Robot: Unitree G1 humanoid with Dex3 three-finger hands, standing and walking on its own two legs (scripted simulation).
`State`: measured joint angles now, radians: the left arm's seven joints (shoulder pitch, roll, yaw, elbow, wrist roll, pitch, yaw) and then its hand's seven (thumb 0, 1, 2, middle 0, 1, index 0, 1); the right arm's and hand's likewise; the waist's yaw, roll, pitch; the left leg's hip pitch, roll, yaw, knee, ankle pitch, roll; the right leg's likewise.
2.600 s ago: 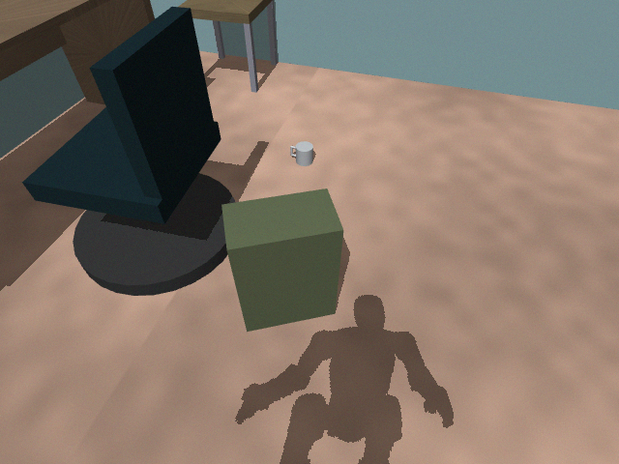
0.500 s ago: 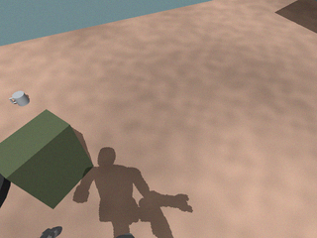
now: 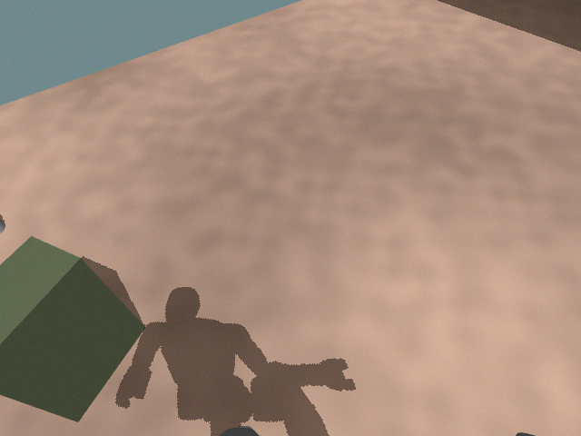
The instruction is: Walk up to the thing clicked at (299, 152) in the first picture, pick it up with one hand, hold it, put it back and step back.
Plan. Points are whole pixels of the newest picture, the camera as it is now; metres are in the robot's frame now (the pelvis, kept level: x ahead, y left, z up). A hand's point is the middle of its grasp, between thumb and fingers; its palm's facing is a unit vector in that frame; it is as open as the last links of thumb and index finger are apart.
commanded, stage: walk up
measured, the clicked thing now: out of the picture +0.99 +1.41 -0.70
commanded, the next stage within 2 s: stand in 0.88 s
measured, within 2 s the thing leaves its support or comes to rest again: neither
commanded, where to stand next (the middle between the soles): +0.05 +0.04 m, yaw -4 degrees
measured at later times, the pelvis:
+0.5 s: pelvis -0.02 +0.02 +0.02, yaw -4 degrees
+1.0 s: pelvis -0.01 +0.02 +0.03, yaw -5 degrees
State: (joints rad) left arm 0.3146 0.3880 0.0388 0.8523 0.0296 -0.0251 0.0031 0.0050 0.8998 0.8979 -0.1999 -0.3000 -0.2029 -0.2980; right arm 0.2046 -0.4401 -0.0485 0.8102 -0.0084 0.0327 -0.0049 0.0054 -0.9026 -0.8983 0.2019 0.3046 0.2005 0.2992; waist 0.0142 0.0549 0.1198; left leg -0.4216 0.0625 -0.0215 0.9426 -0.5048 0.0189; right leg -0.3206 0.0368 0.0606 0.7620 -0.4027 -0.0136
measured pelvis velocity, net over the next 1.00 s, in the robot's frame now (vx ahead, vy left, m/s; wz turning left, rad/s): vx -0.01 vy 0.02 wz -0.09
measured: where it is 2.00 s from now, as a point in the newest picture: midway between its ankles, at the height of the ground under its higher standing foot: outside the picture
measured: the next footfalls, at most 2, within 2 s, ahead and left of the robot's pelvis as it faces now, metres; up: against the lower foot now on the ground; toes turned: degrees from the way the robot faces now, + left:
left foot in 0.10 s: +0.06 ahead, +0.15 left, +0.00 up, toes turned +0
